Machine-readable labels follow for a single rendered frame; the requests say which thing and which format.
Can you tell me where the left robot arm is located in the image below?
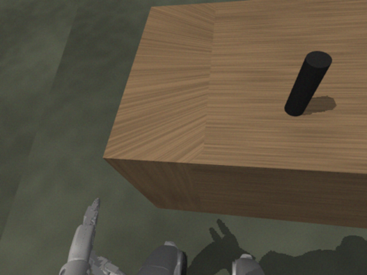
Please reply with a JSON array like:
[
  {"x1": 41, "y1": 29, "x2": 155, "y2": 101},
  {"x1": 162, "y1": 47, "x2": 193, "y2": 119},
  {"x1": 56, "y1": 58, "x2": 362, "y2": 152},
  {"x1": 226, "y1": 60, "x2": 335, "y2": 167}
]
[{"x1": 59, "y1": 260, "x2": 91, "y2": 275}]

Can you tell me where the can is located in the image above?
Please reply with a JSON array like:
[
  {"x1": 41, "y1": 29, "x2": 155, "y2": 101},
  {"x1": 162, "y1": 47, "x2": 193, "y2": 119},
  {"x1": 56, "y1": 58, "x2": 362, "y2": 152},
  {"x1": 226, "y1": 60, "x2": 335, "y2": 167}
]
[{"x1": 284, "y1": 51, "x2": 332, "y2": 116}]

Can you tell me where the left robot hand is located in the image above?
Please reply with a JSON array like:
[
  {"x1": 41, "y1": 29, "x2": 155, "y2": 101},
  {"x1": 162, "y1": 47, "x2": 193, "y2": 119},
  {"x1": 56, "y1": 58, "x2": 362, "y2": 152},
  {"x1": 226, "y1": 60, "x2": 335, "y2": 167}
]
[{"x1": 68, "y1": 198, "x2": 126, "y2": 275}]

